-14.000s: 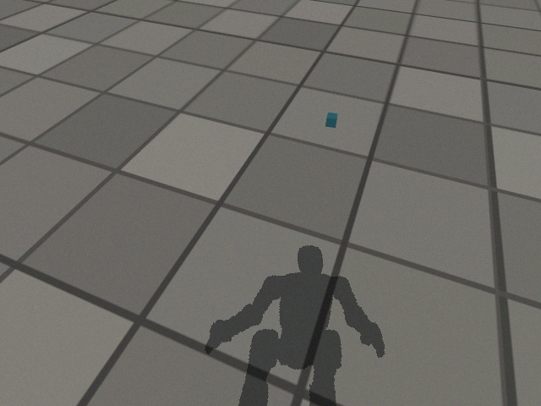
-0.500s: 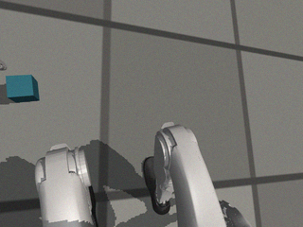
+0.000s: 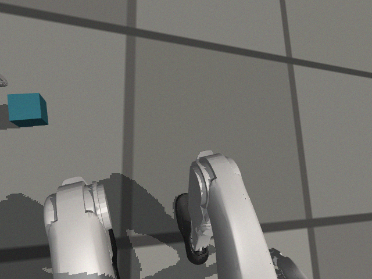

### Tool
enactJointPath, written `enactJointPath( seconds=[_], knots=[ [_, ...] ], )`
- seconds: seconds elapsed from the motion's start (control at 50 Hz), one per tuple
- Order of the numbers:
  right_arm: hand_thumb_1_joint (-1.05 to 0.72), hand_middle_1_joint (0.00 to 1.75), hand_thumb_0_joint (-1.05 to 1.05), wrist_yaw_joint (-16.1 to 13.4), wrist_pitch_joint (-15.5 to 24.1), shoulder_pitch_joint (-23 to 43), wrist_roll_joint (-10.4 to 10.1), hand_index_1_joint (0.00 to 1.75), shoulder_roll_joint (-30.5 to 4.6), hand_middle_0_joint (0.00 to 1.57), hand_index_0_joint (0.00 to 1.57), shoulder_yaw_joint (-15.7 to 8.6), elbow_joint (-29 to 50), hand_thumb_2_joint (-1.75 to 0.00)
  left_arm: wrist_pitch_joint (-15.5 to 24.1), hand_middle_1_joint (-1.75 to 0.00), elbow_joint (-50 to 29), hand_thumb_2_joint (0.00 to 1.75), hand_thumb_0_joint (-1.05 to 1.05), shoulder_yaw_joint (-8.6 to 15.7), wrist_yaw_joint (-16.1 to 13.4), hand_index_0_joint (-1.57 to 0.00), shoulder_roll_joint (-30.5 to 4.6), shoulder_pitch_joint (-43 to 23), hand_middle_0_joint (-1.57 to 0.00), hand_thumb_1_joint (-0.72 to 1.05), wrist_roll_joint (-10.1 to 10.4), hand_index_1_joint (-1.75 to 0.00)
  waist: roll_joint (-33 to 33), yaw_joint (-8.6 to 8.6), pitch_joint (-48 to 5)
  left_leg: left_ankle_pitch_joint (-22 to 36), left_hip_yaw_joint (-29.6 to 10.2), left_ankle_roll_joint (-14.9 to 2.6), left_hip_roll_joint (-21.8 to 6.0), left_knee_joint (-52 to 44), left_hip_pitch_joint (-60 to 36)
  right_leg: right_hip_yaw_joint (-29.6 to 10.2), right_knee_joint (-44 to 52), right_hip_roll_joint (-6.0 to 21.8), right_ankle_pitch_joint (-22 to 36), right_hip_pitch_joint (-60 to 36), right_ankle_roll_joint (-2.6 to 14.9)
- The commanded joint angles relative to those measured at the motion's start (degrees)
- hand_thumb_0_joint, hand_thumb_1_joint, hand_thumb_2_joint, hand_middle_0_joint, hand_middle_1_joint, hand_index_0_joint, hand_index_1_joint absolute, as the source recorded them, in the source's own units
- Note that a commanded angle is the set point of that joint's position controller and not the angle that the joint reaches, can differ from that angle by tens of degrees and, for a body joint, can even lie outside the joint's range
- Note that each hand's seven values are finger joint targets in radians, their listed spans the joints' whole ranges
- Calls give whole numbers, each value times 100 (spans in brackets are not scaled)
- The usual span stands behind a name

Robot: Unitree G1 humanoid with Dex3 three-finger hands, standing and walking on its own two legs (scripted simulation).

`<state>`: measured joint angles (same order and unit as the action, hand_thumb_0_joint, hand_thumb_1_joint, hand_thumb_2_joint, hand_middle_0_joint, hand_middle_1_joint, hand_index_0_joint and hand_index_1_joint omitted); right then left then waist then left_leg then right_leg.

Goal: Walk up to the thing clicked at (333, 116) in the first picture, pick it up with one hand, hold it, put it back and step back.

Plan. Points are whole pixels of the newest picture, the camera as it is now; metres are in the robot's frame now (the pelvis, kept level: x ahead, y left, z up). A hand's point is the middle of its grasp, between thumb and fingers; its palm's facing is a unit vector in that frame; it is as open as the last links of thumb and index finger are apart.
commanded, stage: rise first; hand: left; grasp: from above
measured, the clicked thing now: (29, 110) +0.51 +0.29 -0.29
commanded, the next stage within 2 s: approach in 0.52 s
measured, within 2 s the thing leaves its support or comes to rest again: neither
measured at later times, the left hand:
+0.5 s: hand out of the picture +0.46 +0.33 -0.16, palm faces -0.46 -0.04 -0.89, open 12.5 cm
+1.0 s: hand (18, 90) +0.51 +0.27 -0.16, palm faces -0.40 -0.02 -0.92, open 12.4 cm
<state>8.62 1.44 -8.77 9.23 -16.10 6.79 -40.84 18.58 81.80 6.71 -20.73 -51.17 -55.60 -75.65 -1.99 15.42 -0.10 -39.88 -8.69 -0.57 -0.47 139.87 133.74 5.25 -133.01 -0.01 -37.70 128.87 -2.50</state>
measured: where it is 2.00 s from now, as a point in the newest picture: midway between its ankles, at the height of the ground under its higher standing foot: (152, 255)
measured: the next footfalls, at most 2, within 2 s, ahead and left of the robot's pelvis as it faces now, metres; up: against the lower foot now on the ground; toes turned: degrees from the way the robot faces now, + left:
none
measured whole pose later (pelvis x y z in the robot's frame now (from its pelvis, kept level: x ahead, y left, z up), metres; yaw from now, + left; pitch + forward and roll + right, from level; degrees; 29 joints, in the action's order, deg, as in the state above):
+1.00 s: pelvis +0.00 +0.00 +0.00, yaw +0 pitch +34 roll -10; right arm 7.7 2.7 -9.5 9.1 -16.1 8.3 -40.0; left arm 14.3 88.6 0.4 -22.9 -47.0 -65.9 -77.4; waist -1.6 19.3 -1.1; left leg -39.0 -8.6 -0.3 -0.4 139.0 134.5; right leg 5.1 -132.5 -0.1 -36.8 130.0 -2.1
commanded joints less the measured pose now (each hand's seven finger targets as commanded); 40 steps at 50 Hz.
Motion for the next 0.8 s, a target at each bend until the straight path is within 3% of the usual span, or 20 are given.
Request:
enactJointPath(
  seconds=[0.0, 0.06, 0.08, 0.14, 0.24, 0.26, 0.3, 0.4, 0.46, 0.52, 0.58, 0.6, 0.62, 0.78],
  knots=[
    [-91, 30, 0, -48, -25, -1225, -36, 30, -1550, 20, 20, -505, -13, -90, -46, -74, -757, 78, 0, 174, -146, -32, -1517, -1697, -33, -26, 93, -75, 2147, 28, -3792, 1148, 413, -66, 68, -1552, -3160, 505, 1195, -230, 1181, -1702, 437],
    [-91, 30, 0, -55, -36, -1207, -47, 30, -1535, 20, 20, -482, 7, -90, -41, -74, -694, 78, 0, 126, -103, -32, -1476, -1766, -32, -26, 163, -75, 1956, 70, -3728, 1011, 478, -111, 92, -1501, -2892, 465, 1280, -232, 1098, -1839, 408],
    [-91, 30, 0, -59, -35, -1191, -43, 30, -1512, 20, 20, -472, 3, -90, -41, -75, -721, 78, 0, 85, -86, -32, -1462, -1699, -32, -26, 130, -75, 2002, 8, -3775, 1039, 499, -107, 84, -1492, -2926, 451, 1287, -246, 1121, -1888, 413],
    [-91, 30, 0, -60, -34, -1209, -54, 30, -1540, 20, 20, -471, 14, -90, -24, -75, -837, 77, 0, 166, -64, -33, -1597, -1841, -33, -26, 143, -75, 2095, 45, -3883, 1177, 477, -94, 85, -1484, -3017, 460, 1236, -234, 1230, -1905, 406],
    [-91, 30, 0, -71, -49, -1161, -62, 30, -1536, 20, 20, -457, 37, -90, -6, -74, -640, 78, 0, 73, -42, -32, -1447, -1690, -33, -26, 108, -75, 2179, 29, -3618, 920, 438, -67, 89, -1599, -3008, 490, 1236, -226, 996, -1661, 434],
    [-91, 30, 0, -76, -53, -1157, -56, 30, -1525, 20, 20, -464, 48, -90, 18, -74, -820, 78, 0, 57, -40, -33, -1431, -1810, -33, -26, 121, -74, 2121, 32, -3824, 968, 456, -78, 86, -1556, -3054, 490, 1261, -244, 1037, -1745, 429],
    [-91, 30, 0, -80, -55, -1131, -77, 30, -1547, 20, 20, -467, 48, -90, 24, -74, -778, 77, 0, 123, -57, -33, -1547, -1785, -34, -25, 152, -74, 2138, -47, -3787, 919, 447, -72, 94, -1601, -3018, 476, 1227, -233, 979, -1684, 445],
    [-91, 30, 0, -80, -28, -1222, -66, 30, -1555, 20, 20, -474, 29, -90, 40, -72, -773, 78, 0, 54, -81, -34, -1401, -1897, -35, -25, 125, -73, 2189, 105, -3698, 997, 397, -56, 85, -1591, -3133, 510, 1206, -206, 1063, -1591, 429],
    [-91, 30, 0, -78, -26, -1214, -53, 30, -1560, 20, 20, -458, 48, -90, 52, -71, -859, 78, 0, 143, -119, -34, -1581, -1935, -35, -25, 93, -72, 2265, 20, -3932, 1081, 454, -66, 97, -1558, -3172, 486, 1222, -219, 1126, -1740, 430],
    [-91, 30, 0, -65, -22, -1248, -39, 30, -1525, 20, 20, -437, 20, -90, 8, -73, -666, 77, 0, 130, -123, -34, -1538, -1816, -35, -24, 74, -73, 2104, 72, -3841, 1128, 493, -89, 113, -1506, -3010, 471, 1237, -225, 1184, -1843, 415],
    [-91, 30, 0, -76, -25, -1203, -77, 30, -1537, 20, 20, -478, 57, -90, -25, -72, -610, 77, 0, 154, -118, -34, -1567, -1754, -35, -24, 99, -73, 2188, 5, -3809, 1028, 491, -81, 108, -1565, -3029, 468, 1242, -223, 1072, -1731, 438],
    [-91, 30, 0, -79, -30, -1216, -51, 30, -1520, 20, 20, -448, 42, -90, -15, -68, -768, 84, 0, 111, -114, -32, -1487, -1820, -36, -32, 122, -72, 2167, -3, -3860, 1017, 493, -75, 111, -1595, -3023, 478, 1266, -229, 1063, -1800, 437],
    [-91, 30, 0, -88, -35, -1201, -72, 30, -1517, 20, 20, -480, 21, -90, -39, -76, -666, 77, 0, 46, -93, -33, -1394, -1740, -33, -26, 97, -77, 2054, -15, -3877, 977, 491, -87, 109, -1575, -3016, 481, 1272, -239, 1043, -1757, 440],
    [-91, 30, 0, -98, 30, -1369, -80, 30, -1513, 20, 20, -494, -92, -90, -80, -81, -925, 78, 0, -464, -118, -32, -675, -2807, -31, -27, 205, -80, 2215, 398, -3825, 1037, 415, -58, 69, -1561, -3167, 513, 1265, -229, 1185, -1526, 448]
  ],
)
